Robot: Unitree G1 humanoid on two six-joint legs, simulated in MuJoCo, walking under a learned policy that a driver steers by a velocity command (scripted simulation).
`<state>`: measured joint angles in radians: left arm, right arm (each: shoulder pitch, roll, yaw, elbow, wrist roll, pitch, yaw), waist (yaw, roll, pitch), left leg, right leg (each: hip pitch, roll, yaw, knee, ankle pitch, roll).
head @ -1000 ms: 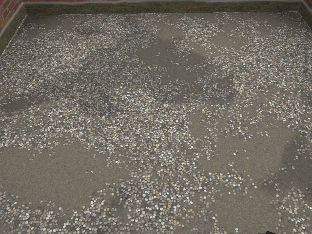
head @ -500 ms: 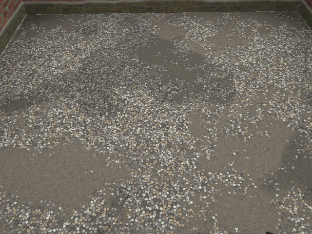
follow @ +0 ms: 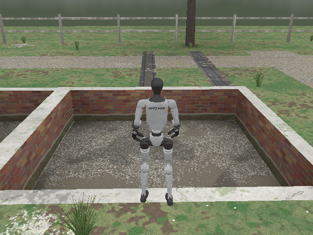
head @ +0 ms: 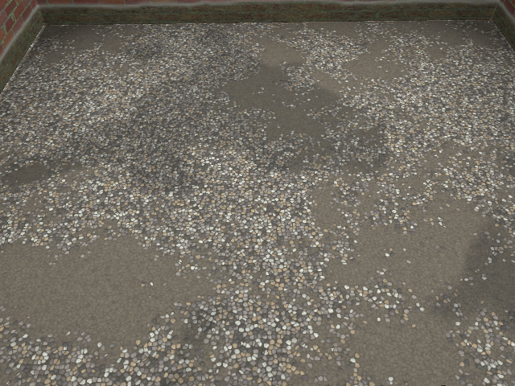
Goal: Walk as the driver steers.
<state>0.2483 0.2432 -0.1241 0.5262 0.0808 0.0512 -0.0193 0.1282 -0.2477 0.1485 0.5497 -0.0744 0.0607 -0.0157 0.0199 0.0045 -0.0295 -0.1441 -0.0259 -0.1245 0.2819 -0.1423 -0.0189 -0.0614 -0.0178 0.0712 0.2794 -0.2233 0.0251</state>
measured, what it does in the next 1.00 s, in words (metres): stands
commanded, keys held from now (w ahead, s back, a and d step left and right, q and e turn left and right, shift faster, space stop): w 0.14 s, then no key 0.80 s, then w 0.06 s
